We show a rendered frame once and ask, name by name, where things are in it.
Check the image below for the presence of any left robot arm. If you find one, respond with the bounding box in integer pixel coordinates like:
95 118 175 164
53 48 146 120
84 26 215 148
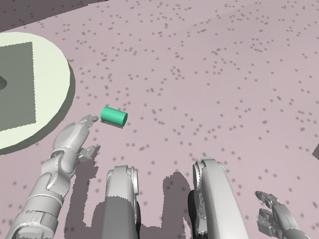
5 147 78 239

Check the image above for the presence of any left robot hand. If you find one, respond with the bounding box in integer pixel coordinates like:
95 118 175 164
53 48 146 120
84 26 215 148
53 114 99 162

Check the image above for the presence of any right robot arm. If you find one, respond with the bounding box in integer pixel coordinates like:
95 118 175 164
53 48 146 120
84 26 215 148
282 229 310 239

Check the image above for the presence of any office chair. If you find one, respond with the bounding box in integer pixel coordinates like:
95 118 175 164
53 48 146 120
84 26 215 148
0 32 76 154

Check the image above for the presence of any right robot foot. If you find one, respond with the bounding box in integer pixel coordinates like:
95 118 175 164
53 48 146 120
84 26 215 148
188 190 208 239

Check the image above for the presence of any can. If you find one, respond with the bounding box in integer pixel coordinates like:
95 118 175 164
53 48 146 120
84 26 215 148
101 107 128 126

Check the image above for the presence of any right robot hand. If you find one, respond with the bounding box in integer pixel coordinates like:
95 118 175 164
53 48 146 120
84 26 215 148
255 191 301 239

